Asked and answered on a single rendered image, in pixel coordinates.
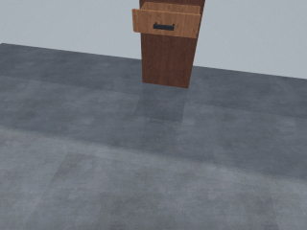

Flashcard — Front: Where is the drawer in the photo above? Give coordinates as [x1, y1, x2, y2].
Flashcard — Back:
[131, 2, 201, 38]

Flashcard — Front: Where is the handle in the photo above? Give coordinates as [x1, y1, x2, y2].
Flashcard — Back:
[153, 22, 175, 31]

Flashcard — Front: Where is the cabinet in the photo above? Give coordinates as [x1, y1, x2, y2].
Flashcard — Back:
[139, 0, 205, 89]

